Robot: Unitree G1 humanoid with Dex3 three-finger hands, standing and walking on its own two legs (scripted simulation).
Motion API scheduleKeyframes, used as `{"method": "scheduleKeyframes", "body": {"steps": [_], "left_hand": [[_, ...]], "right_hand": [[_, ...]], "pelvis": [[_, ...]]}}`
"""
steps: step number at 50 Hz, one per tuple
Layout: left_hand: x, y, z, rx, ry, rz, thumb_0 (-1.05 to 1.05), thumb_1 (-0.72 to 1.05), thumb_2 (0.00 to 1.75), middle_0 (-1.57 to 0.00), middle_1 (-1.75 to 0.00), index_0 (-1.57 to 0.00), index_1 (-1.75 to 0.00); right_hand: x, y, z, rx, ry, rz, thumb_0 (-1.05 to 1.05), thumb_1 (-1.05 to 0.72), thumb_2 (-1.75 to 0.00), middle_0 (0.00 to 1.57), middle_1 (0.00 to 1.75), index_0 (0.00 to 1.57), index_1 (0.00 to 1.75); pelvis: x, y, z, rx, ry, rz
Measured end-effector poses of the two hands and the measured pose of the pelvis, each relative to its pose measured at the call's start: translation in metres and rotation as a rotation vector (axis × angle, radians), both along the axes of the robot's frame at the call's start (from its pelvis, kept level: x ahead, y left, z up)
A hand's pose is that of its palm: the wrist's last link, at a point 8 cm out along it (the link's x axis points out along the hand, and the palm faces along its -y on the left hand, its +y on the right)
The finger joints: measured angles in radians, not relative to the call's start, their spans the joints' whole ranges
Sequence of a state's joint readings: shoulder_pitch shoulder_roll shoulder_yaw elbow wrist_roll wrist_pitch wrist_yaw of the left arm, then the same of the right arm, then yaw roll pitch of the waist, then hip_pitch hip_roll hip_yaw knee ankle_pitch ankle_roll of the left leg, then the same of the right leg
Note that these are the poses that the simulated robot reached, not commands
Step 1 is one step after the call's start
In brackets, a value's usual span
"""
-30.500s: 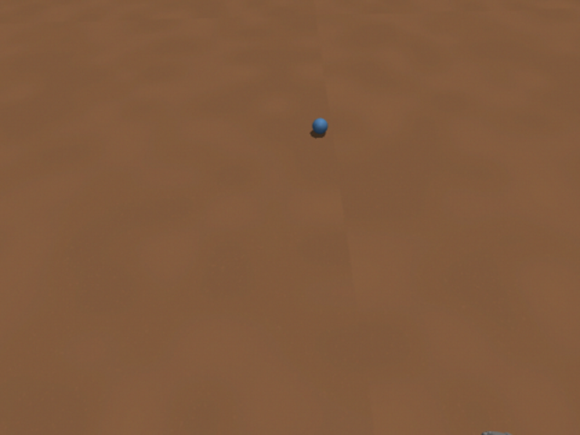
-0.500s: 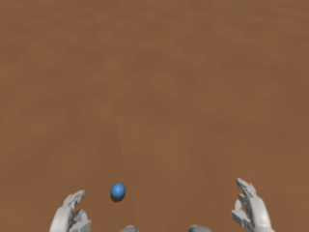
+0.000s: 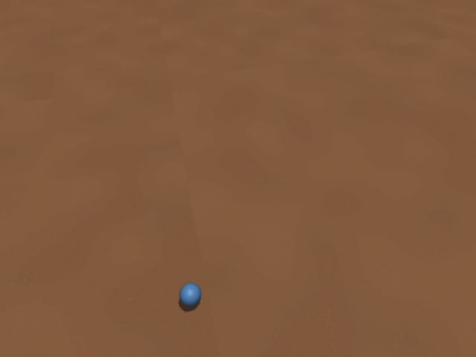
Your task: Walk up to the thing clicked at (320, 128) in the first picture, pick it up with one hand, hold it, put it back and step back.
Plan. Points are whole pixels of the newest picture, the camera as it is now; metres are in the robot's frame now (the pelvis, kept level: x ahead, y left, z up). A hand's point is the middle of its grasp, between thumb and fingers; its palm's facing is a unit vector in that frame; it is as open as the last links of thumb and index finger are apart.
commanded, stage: stand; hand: left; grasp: from above
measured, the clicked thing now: (190, 294) +0.45 +0.22 -0.72
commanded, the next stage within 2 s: step back in 2.00 s
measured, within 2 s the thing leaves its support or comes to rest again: neither
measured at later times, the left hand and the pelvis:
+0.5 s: hand out of the picture +0.04 +0.24 -0.15, palm faces +0.01 -0.94 -0.35, open 7.3 cm; pelvis -0.01 +0.00 +0.01, yaw +0 degrees
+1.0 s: hand out of the picture +0.06 +0.24 -0.15, palm faces -0.01 -0.94 -0.33, open 7.3 cm; pelvis -0.01 +0.00 +0.02, yaw -1 degrees
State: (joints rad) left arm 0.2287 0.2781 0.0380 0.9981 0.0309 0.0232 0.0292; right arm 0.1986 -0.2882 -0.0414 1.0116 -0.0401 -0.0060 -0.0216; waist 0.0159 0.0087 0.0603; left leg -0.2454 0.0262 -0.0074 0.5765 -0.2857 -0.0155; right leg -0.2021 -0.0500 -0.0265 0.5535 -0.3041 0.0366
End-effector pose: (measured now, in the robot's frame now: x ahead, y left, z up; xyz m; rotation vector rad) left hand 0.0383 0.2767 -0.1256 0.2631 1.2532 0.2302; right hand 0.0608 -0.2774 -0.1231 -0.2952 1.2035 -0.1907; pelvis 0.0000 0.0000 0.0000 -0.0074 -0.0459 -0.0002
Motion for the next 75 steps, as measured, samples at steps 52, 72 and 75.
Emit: {"method": "scheduleKeyframes", "body": {"steps": [52, 72, 75], "left_hand": [[0.018, 0.008, 0.018, 0.011, 0.009, -0.035, 0.01, 0.91, 0.90, -0.20, -0.30, -0.21, -0.30], [0.026, 0.010, 0.020, 0.016, 0.010, -0.041, 0.01, 0.91, 0.90, -0.20, -0.30, -0.21, -0.30], [0.028, 0.010, 0.020, 0.016, 0.010, -0.042, 0.01, 0.91, 0.90, -0.20, -0.30, -0.21, -0.30]], "right_hand": [[-0.014, -0.014, 0.011, 0.004, 0.049, -0.031, 0.00, -0.90, -0.90, 0.20, 0.30, 0.20, 0.30], [-0.003, -0.018, 0.013, -0.001, 0.042, -0.025, 0.00, -0.90, -0.90, 0.20, 0.30, 0.20, 0.30], [-0.001, -0.019, 0.013, -0.001, 0.042, -0.024, 0.00, -0.90, -0.90, 0.20, 0.30, 0.20, 0.30]], "pelvis": [[-0.006, -0.003, 0.015, 0.003, -0.014, -0.012], [0.001, -0.004, 0.016, 0.004, -0.002, -0.013], [0.002, -0.004, 0.016, 0.004, -0.001, -0.012]]}}
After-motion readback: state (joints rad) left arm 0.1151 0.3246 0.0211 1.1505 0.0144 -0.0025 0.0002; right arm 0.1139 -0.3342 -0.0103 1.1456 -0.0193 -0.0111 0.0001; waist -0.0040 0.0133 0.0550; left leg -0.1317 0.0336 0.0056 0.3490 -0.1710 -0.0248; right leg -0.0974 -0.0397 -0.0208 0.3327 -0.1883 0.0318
